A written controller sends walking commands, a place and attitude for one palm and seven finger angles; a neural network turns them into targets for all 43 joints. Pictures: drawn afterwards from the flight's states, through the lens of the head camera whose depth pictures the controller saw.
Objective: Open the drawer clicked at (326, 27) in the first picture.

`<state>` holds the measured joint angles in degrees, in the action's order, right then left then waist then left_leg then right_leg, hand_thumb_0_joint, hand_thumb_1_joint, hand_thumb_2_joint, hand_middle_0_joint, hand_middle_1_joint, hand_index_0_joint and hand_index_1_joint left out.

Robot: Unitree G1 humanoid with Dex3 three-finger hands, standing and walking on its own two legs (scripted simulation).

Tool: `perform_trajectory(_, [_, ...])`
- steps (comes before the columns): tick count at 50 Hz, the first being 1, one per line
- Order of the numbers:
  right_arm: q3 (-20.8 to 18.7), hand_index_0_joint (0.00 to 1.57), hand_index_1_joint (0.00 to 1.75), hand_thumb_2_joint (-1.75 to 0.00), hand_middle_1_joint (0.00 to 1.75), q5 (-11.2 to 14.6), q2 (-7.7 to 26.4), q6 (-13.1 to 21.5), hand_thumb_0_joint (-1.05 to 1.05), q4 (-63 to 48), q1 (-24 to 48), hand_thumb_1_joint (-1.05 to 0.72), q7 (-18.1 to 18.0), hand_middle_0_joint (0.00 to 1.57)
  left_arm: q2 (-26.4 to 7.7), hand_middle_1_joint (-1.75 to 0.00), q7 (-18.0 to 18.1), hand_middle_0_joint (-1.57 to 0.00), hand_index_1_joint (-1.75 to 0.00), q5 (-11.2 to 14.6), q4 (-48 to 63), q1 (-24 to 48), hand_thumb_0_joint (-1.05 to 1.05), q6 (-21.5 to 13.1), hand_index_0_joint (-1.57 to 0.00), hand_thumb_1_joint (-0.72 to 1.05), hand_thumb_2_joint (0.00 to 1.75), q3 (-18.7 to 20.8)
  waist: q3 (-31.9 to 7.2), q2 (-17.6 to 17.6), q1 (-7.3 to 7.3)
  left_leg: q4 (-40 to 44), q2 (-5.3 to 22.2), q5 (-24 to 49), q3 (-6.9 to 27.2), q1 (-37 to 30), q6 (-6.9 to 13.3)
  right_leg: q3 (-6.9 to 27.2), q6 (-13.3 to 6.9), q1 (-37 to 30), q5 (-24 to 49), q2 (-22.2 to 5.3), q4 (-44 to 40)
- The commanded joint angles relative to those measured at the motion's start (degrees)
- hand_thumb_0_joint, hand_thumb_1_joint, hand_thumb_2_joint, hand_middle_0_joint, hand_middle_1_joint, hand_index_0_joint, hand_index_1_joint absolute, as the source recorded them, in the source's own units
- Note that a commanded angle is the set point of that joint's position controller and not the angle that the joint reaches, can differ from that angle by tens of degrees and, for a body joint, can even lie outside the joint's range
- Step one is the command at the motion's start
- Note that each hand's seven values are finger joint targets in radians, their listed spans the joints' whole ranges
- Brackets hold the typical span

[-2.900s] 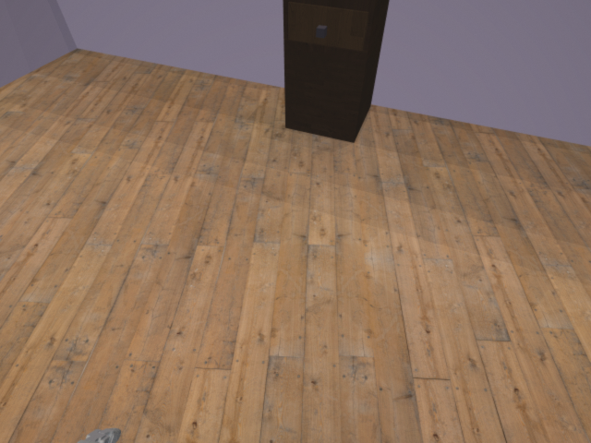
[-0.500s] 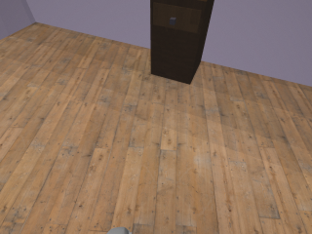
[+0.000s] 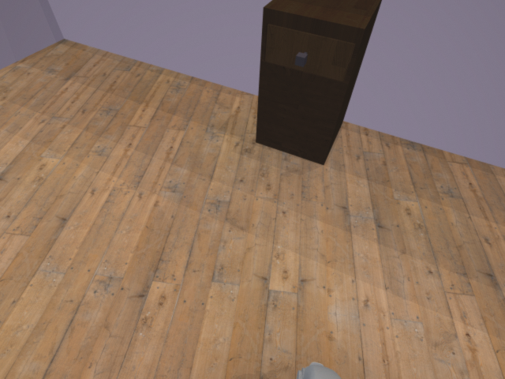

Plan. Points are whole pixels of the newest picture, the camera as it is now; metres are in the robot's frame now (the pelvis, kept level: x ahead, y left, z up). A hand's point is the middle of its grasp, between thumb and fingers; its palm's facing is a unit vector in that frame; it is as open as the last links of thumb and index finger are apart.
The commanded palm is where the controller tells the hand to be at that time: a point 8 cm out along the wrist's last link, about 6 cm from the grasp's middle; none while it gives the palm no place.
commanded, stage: walk to a spot facing it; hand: left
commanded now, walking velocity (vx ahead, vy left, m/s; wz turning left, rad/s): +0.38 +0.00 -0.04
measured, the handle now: (302, 57) +1.39 -0.14 -0.17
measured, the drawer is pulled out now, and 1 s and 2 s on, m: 0.00 0.00 0.00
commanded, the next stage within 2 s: turn to face it in 1.00 s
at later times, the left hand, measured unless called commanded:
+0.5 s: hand (201, 347) +0.21 +0.11 -0.17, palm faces +0.11 -0.98 -0.18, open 7.3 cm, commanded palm none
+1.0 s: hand (185, 223) +0.48 +0.20 -0.17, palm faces +0.13 -0.98 -0.17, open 7.4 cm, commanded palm none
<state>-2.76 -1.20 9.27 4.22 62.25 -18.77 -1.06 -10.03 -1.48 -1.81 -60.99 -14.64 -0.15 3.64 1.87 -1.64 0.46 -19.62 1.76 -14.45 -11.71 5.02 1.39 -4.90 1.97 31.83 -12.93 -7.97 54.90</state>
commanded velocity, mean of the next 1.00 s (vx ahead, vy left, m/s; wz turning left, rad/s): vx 0.36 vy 0.00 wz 0.04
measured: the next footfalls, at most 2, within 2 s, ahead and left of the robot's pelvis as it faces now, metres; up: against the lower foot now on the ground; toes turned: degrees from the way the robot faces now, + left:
right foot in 0.16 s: +0.23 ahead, -0.15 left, +0.00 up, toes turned -10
left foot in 0.68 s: +0.45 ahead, +0.09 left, +0.00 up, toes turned +15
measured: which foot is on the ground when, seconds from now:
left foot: down 0.00-0.18, up 0.20-0.66, down 0.68-1.00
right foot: up 0.00-0.14, down 0.16-0.68, up 0.70-1.00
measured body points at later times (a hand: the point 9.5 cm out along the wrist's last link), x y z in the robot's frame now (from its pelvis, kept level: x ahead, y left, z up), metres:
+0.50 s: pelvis +0.23 -0.06 +0.00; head +0.24 -0.07 +0.45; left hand +0.20 +0.16 -0.16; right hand +0.30 -0.29 -0.15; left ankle +0.31 +0.09 -0.68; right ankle +0.19 -0.15 -0.75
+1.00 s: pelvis +0.44 +0.01 +0.00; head +0.45 +0.02 +0.45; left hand +0.48 +0.25 -0.15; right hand +0.46 -0.23 -0.15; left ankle +0.41 +0.08 -0.75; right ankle +0.53 -0.14 -0.68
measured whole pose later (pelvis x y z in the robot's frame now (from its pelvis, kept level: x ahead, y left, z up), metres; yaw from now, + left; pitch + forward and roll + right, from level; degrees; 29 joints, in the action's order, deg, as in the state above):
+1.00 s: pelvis +0.44 +0.01 +0.00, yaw +5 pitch -1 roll +0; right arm -2.7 -1.0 9.6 3.9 62.2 -18.0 -1.1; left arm -10.5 -0.9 -1.7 -59.5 -11.5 -0.4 3.9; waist 1.9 -1.5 0.3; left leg -19.4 -0.5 -13.1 -11.2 5.4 3.8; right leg -3.7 2.4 33.0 -10.5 -8.7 55.0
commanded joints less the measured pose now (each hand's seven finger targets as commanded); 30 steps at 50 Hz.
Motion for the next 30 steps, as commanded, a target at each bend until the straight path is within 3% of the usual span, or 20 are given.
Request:
perform_trajectory(1, [-1.6, 0.2, 0.3, -0.9, 0.3, -0.2, 7.2, 0.7, 0.0, -0.1, -5.4, -0.9, 0.1, 0.2, -1.3, -0.3, -0.4, -0.2, -0.3, 0.3, 5.5, 6.8, 0.0, -1.3, -0.2, 0.9, 0.9, 0.1, 4.6, 8.6, -2.27, 9.8, 15.2, 10.3, 7.8, -0.3, 6.7, -1.3, -0.5, 0.5, 2.1, -0.2, -12.9])
perform_trajectory(3, [-1.7, 0.2, 0.3, -0.9, 0.3, -0.4, 7.8, 0.5, 0.0, 0.4, -5.4, -0.9, 0.1, 0.2, -1.9, -0.3, -0.4, -0.2, -0.3, 0.3, 5.7, 7.4, 0.0, -1.5, -0.2, 0.9, 0.9, 0.3, 4.6, 9.1, -1.96, 7.8, 15.8, 9.7, 7.6, 0.1, 6.3, -2.0, -1.3, -3.2, 2.3, 0.9, -16.3])
perform_trajectory(5, [-1.8, 0.2, 0.3, -0.9, 0.3, -0.6, 8.5, 0.1, 0.0, 0.8, -4.6, -0.9, 0.2, 0.2, -3.0, -0.3, -0.4, -0.2, -0.3, 0.2, 4.9, 4.8, 0.0, -1.9, -0.2, 0.9, 0.9, 0.6, 3.8, 7.4, -0.23, 3.4, 15.2, 10.2, 7.5, 1.7, 5.3, -3.7, -2.2, -10.5, 1.7, 3.0, -19.6])
perform_trajectory(6, [-1.7, 0.2, 0.3, -0.9, 0.3, -0.4, 8.5, -0.1, 0.0, 0.8, -4.0, -0.9, 0.2, 0.2, -3.7, -0.3, -0.3, -0.2, -0.3, 0.1, 3.5, 0.3, 0.0, -2.2, -0.2, 0.9, 0.9, 1.0, 2.1, 6.2, 2.11, -2.7, 13.7, 14.1, 5.6, 3.4, 4.3, -5.2, -2.8, -17.2, 2.5, 4.8, -22.0])
perform_trajectory(7, [-1.6, 0.2, 0.3, -0.9, 0.3, -0.1, 8.1, -0.1, 0.0, 0.8, -3.7, -0.9, 0.3, 0.2, -6.4, -0.3, -0.1, -0.2, -0.3, -0.2, 0.8, -8.5, 0.0, -2.8, -0.2, 0.9, 0.9, 1.6, -2.2, 1.8, 6.14, -15.2, 10.6, 16.2, 3.2, 7.1, 2.5, -3.6, -3.9, -28.9, 1.7, 4.8, -24.6])
perform_trajectory(8, [-1.0, 0.2, 0.3, -0.9, 0.3, 0.6, 4.8, 0.1, 0.0, 0.0, -5.2, -0.9, 1.0, 0.2, -12.6, -0.3, 0.7, -0.2, -0.3, -0.6, -1.6, -17.0, 0.0, -3.6, -0.2, 0.9, 0.9, 3.2, -8.8, -12.0, 9.0, -34.7, 5.3, 2.4, 0.1, 19.1, 0.3, 12.9, -7.6, -41.5, -5.1, -8.5, -30.3])
perform_trajectory(9, [-0.4, 0.2, 0.3, -0.9, 0.3, 0.8, 3.3, 0.1, 0.0, -2.6, -4.0, -0.9, 1.1, 0.2, -17.1, -0.3, 1.1, -0.2, -0.3, 0.5, -2.3, -20.8, 0.0, -3.6, -0.2, 0.9, 0.9, 3.5, -10.9, -17.9, 8.07, -49.9, 0.1, -18.2, 4.9, 30.8, -0.5, 33.2, -12.1, -45.5, -5.6, -19.1, -39.6])
perform_trajectory(10, [-1.0, 0.2, 0.3, -0.9, 0.3, 0.9, 4.6, -0.5, 0.0, -2.7, -1.5, -0.9, 1.0, 0.2, -15.8, -0.3, 1.6, -0.2, -0.3, 0.9, -1.4, -16.3, 0.0, -3.3, -0.2, 0.9, 0.9, 3.3, -8.7, -14.4, 7.27, -57.1, 3.1, -15.5, 10.4, 31.9, 0.3, 34.4, -12.4, -38.4, -15.9, -20.2, -43.1])
perform_trajectory(11, [-1.3, 0.2, 0.3, -0.9, 0.3, 0.5, 4.3, -0.5, 0.0, -2.7, 0.9, -0.9, 1.1, 0.2, -13.0, -0.3, 1.7, -0.2, -0.3, 0.7, 0.6, -10.1, 0.0, -3.4, -0.2, 0.9, 0.9, 2.5, -3.2, -9.6, 5.36, -59.1, 5.6, -9.0, 11.7, 34.2, 0.1, 30.4, -11.9, -31.6, -20.4, -18.5, -44.7])
perform_trajectory(12, [-1.3, 0.2, 0.3, -0.9, 0.3, 0.1, 4.0, -0.8, 0.0, -2.4, 1.8, -0.9, 1.2, 0.2, -9.6, -0.3, 1.9, -0.2, -0.3, 0.7, 1.7, -5.6, 0.0, -3.5, -0.2, 0.9, 0.9, 1.5, 0.5, -4.6, 3.07, -56.9, 7.7, -4.4, 12.2, 32.7, -0.1, 23.3, -10.4, -24.2, -17.3, -16.2, -44.6])
perform_trajectory(14, [-0.9, 0.2, 0.3, -0.9, 0.3, -0.4, 1.9, -2.0, 0.0, -0.7, -1.9, -0.9, 1.5, 0.2, -5.8, -0.3, 2.0, -0.2, -0.3, 0.4, 2.1, -2.7, 0.0, -4.3, -0.2, 0.9, 0.9, 0.2, 1.1, -4.3, -0.57, -52.0, 8.2, 0.1, 11.1, 28.2, -1.3, 11.5, -8.3, -18.6, -6.7, -11.7, -44.9])
perform_trajectory(16, [-0.9, 0.2, 0.3, -0.9, 0.3, -0.5, 1.1, -2.7, 0.0, 0.1, -3.6, -0.9, 1.7, 0.2, -4.9, -0.3, 2.1, -0.2, -0.3, 0.3, 1.3, -3.7, 0.0, -4.8, -0.2, 0.9, 0.9, 0.0, 1.0, -4.8, -1.72, -48.0, 7.9, 2.0, 9.9, 27.4, -2.1, 5.7, -7.9, -17.9, -0.5, -9.5, -45.0])
perform_trajectory(20, [-1.1, 0.2, 0.3, -0.9, 0.3, -0.3, 0.9, -2.8, 0.0, -2.8, 2.2, -0.9, 2.4, 0.2, -4.9, -0.3, 2.2, -0.2, -0.3, 0.3, -0.3, -6.3, 0.0, -5.5, -0.2, 0.9, 0.9, -0.1, 2.6, -3.4, -1.12, -39.0, 8.1, 5.1, 8.8, 31.5, -3.1, 2.5, -9.0, -22.6, 5.7, -9.3, -45.9])
perform_trajectory(24, [-0.6, 0.2, 0.3, -0.9, 0.3, -0.2, 0.8, -2.5, 0.0, -6.0, 10.7, -0.9, 3.3, 0.2, -4.9, -0.3, 2.2, -0.2, -0.3, 0.5, -1.5, -9.9, 0.0, -5.6, -0.2, 0.9, 0.9, -0.7, 5.5, -4.0, 0.84, -27.7, 7.0, 7.1, 6.5, 31.9, -2.7, 0.1, -8.8, -26.1, 11.5, -8.9, -45.4])
perform_trajectory(29, [-0.2, 0.2, 0.3, -0.9, 0.3, -0.1, 1.9, -1.9, 0.0, -8.0, 15.5, -0.9, 3.5, 0.2, -6.4, -0.3, 2.6, -0.2, -0.3, 0.3, -3.1, -12.5, 0.0, -5.0, -0.2, 0.9, 0.9, -0.5, 5.6, -4.0, 1.93, -18.8, 4.6, 4.0, 3.9, 26.8, -0.3, -1.5, -8.2, -32.2, 20.5, -10.5, -41.7])
perform_trajectory(30, [-0.5, 0.2, 0.3, -0.9, 0.3, 0.0, 2.7, -1.6, 0.0, -8.0, 13.6, -0.9, 3.3, 0.2, -7.0, -0.3, 2.7, -0.2, -0.3, 0.2, -3.1, -11.9, 0.0, -4.9, -0.2, 0.9, 0.9, -0.2, 4.9, -2.8, 0.61, -17.3, 4.0, 2.0, 3.7, 22.9, 0.5, -2.0, -8.3, -32.1, 24.8, -11.2, -38.4])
